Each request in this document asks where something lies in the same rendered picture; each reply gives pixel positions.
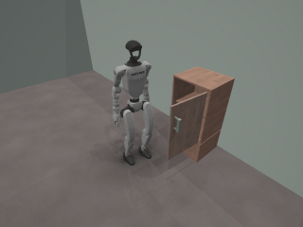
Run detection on humanoid robot torso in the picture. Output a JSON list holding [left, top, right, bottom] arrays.
[[121, 61, 146, 113]]

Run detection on cupboard door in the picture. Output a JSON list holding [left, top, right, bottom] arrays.
[[167, 92, 207, 160]]

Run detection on right robot upper arm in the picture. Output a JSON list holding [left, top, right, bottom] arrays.
[[113, 65, 126, 94]]

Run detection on handle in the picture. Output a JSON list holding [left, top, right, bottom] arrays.
[[174, 116, 182, 133]]

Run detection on robot left forearm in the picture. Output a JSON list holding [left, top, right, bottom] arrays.
[[143, 83, 150, 101]]

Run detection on left robot upper arm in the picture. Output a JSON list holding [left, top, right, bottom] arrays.
[[142, 61, 152, 85]]

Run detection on robot left shin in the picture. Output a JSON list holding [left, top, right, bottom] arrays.
[[141, 134, 152, 150]]

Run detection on robot right forearm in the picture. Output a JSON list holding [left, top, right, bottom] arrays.
[[112, 87, 120, 114]]

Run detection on right robot hand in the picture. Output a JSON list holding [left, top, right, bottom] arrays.
[[113, 113, 122, 129]]

